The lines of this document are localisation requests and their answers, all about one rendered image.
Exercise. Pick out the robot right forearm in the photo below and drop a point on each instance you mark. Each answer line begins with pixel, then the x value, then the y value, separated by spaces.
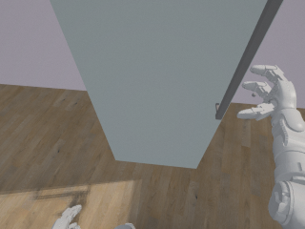
pixel 289 146

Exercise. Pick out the handle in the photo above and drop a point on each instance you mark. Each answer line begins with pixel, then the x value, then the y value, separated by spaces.
pixel 264 22

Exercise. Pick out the fridge door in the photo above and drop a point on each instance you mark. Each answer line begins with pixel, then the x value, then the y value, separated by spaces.
pixel 154 69

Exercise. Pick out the right robot upper arm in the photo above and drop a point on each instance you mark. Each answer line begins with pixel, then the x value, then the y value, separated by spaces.
pixel 287 204

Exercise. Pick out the robot right hand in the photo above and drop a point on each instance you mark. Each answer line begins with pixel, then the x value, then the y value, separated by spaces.
pixel 282 95

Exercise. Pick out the robot left hand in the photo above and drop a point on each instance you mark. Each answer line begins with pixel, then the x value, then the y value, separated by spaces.
pixel 67 217

